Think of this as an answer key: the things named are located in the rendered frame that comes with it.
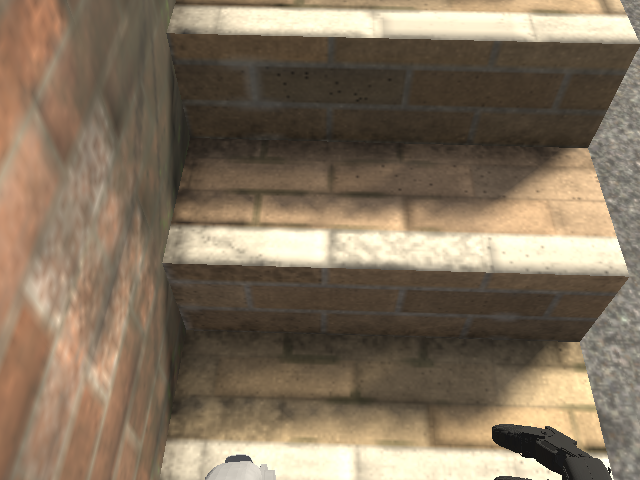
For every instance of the robot right hand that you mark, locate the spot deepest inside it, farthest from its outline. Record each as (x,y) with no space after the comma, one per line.
(552,449)

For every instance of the robot left shin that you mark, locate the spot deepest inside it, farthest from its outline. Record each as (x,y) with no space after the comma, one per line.
(237,458)

